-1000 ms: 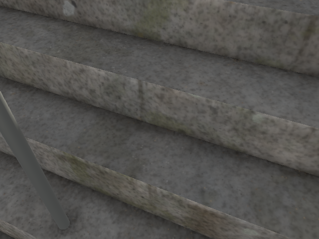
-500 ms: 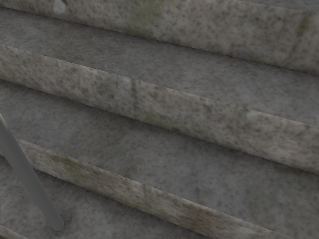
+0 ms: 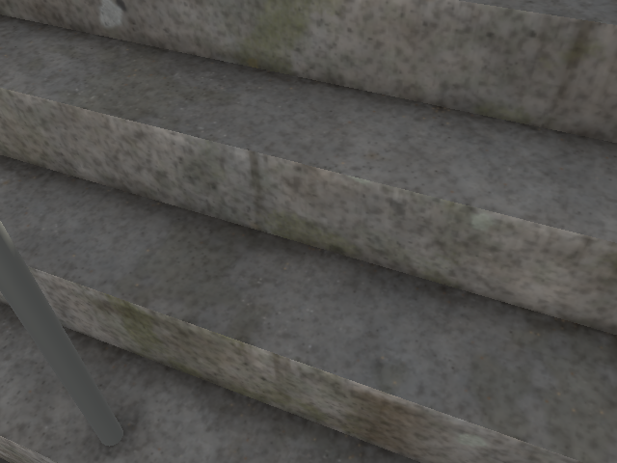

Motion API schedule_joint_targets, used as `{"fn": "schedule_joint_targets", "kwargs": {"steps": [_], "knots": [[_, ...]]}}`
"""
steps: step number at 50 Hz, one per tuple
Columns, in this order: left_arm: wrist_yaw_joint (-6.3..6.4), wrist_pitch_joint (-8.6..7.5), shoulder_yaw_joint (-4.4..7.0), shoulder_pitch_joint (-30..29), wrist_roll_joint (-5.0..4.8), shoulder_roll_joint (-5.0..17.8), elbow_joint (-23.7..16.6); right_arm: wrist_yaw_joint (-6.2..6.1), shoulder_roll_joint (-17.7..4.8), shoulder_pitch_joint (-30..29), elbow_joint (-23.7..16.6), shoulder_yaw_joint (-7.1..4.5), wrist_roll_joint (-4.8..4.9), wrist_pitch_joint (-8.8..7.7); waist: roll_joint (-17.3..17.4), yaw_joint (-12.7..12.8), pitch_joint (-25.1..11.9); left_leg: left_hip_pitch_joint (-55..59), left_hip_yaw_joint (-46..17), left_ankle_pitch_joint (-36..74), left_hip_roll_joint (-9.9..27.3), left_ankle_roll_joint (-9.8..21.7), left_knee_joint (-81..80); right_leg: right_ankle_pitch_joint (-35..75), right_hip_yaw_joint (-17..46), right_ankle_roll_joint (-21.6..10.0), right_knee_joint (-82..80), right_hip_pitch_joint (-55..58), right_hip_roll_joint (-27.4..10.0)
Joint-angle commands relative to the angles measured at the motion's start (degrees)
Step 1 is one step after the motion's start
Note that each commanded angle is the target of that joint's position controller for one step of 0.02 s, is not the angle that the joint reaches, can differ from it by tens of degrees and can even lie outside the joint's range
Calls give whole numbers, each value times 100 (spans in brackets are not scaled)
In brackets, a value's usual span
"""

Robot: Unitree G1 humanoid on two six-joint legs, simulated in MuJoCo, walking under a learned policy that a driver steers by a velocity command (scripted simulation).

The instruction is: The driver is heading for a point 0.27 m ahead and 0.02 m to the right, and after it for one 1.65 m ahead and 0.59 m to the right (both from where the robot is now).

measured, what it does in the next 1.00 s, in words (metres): stands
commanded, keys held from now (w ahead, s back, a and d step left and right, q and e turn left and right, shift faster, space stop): w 1.00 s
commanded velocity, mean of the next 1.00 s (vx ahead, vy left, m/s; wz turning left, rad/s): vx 0.50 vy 0.00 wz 0.00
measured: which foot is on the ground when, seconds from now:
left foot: down 0.00-1.00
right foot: down 0.00-1.00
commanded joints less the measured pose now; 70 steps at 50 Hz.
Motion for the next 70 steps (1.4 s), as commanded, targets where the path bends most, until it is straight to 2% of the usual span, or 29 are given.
{"fn": "schedule_joint_targets", "kwargs": {"steps": [1,70], "knots": [[9,-73,125,-409,-1,682,-336,-11,-605,-398,-339,-119,3,-76,-90,5,-434,23,-525,1031,760,29,31,1542,710,290,113,213,-1269],[19,-74,133,-328,-6,683,-374,-16,-604,-319,-330,-149,-1,-67,-70,-23,-407,-11,-449,946,763,-15,79,1591,785,295,107,172,-1215]]}}
Keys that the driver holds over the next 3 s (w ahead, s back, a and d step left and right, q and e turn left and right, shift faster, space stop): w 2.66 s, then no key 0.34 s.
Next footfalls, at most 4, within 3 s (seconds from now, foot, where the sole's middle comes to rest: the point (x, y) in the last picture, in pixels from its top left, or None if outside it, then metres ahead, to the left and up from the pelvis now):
none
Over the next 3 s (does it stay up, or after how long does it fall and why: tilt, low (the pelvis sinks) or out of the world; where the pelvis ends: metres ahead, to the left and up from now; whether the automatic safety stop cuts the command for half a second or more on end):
stays up -0.01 0.00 0.00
